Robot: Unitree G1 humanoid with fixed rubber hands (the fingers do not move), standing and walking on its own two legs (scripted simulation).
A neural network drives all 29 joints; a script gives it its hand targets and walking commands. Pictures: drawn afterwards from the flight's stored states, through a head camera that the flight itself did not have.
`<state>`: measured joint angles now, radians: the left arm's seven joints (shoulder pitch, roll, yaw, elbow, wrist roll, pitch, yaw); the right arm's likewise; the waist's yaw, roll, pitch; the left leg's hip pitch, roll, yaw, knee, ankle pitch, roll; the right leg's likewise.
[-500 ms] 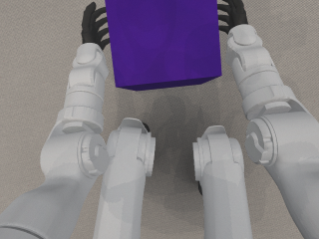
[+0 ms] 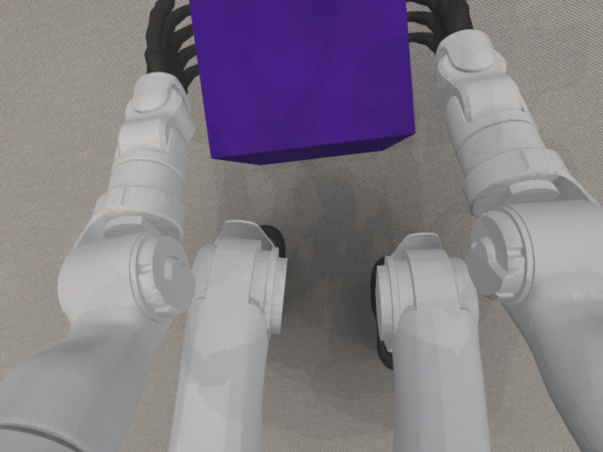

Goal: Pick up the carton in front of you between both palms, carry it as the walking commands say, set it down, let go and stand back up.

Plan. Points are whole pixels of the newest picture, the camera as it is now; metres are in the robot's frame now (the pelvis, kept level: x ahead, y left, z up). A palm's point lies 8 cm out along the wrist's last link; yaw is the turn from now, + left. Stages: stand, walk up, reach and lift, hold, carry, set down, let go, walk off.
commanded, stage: set down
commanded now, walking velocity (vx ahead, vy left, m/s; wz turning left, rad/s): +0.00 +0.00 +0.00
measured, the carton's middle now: (308, 77) +0.50 +0.05 -0.25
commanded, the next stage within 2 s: let go in 1.32 s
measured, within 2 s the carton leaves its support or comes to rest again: neither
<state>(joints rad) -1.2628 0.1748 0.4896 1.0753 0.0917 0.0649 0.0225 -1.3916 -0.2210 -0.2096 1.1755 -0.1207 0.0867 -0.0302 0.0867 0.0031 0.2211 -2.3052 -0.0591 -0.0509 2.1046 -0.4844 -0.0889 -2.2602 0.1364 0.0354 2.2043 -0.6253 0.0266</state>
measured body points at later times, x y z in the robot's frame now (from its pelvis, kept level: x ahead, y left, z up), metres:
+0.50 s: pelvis +0.00 +0.01 +0.02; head +0.34 +0.01 +0.31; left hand +0.49 +0.24 -0.13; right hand +0.55 -0.14 -0.13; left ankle +0.14 +0.13 -0.34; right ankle +0.09 -0.11 -0.34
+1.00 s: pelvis +0.02 +0.01 +0.14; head +0.33 +0.01 +0.47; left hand +0.49 +0.25 +0.03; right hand +0.56 -0.15 +0.03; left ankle +0.13 +0.13 -0.34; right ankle +0.09 -0.11 -0.34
